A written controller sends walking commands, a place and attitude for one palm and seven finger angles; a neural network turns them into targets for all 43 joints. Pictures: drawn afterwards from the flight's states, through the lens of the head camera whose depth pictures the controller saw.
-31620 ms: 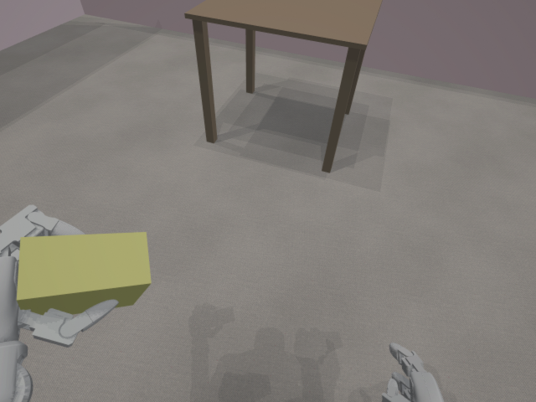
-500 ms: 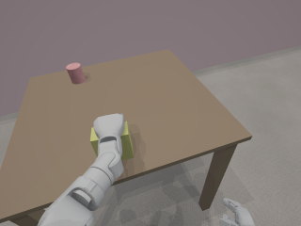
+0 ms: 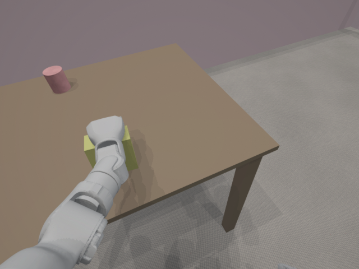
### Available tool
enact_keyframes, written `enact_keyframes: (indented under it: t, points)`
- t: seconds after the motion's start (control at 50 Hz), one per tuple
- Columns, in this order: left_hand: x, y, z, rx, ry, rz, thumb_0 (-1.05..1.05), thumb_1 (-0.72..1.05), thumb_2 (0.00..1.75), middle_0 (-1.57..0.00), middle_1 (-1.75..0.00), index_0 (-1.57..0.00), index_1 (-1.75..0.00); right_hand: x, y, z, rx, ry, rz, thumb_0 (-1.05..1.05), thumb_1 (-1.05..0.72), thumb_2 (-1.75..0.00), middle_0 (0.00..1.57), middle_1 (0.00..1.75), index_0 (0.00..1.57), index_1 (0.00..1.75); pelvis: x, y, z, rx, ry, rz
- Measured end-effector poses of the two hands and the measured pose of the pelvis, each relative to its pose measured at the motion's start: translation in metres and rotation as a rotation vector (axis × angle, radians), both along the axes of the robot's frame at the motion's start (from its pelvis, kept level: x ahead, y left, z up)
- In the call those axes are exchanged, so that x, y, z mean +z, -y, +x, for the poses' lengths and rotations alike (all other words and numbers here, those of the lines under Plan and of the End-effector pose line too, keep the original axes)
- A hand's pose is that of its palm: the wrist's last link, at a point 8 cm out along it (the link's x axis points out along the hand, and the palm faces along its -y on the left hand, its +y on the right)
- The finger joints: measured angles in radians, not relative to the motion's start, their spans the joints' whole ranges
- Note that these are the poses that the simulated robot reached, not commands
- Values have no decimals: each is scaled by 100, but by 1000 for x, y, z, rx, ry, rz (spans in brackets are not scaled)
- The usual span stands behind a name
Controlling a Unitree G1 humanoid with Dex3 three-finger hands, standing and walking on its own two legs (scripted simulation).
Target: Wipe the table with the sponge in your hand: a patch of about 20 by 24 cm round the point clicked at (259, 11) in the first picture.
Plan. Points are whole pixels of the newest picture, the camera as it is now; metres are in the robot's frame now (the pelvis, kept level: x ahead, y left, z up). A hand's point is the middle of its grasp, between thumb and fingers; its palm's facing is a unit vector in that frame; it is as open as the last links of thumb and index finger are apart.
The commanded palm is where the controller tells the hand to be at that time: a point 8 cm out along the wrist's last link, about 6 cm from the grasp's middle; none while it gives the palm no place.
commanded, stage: wipe forward along the third lane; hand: left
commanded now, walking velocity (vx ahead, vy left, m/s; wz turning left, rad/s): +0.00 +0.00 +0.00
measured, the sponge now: (114, 157) +0.40 +0.19 +0.01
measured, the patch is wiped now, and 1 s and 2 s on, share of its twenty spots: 0.85 1.00 1.00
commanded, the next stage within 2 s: wipe back along the third lane in 0.88 s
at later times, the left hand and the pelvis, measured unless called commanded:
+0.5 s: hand (108, 132) +0.46 +0.21 +0.05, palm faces -0.11 -0.02 -0.99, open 10.0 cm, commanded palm +0.45 +0.21 +0.08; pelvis +0.01 +0.01 +0.00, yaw +0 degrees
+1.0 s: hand (102, 121) +0.50 +0.24 +0.05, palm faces -0.10 +0.00 -1.00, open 10.0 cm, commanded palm +0.49 +0.22 +0.08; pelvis +0.01 +0.05 -0.01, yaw -2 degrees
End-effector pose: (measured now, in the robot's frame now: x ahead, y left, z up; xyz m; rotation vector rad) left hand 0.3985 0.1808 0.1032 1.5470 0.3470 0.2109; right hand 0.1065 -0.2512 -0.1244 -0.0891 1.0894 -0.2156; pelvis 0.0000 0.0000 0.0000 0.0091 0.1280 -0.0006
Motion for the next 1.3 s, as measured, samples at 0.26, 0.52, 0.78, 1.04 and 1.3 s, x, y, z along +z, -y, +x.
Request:
enact_keyframes:
  t: [0.26, 0.52, 0.78, 1.04, 1.3]
  points:
    - [1, -13, 29, 14, -17, 6, 0, -50, 105, -74, -134, -76, -133, -2, 6, -16, -32, -37, -17, 1, -91, -90, 20, 30, 20, 30, -1, -1, 5, -6, -42, -7]
    - [0, -24, 49, 13, -22, 3, 0, -50, 105, -74, -134, -76, -133, -2, -3, -19, -34, -69, -28, 1, -91, -90, 20, 30, 20, 30, -2, -12, 13, -5, -76, -16]
    - [2, -39, 72, 18, -19, 8, 0, -50, 105, -74, -134, -76, -133, -1, -19, -34, -56, -101, -42, 1, -90, -90, 20, 30, 20, 30, -4, -30, 14, -11, -116, -30]
    - [0, -50, 91, 13, -10, 17, 0, -51, 105, -75, -134, -76, -133, -4, -38, -71, -99, -183, -43, 1, -90, -90, 20, 30, 20, 30, -9, -49, 13, -22, -159, -43]
    - [-2, -49, 84, -4, 32, 26, 0, -50, 105, -74, -134, -75, -134, -6, -60, -59, -79, -186, 6, 1, -90, -90, 20, 30, 20, 30, -6, -59, 21, -25, -146, -46]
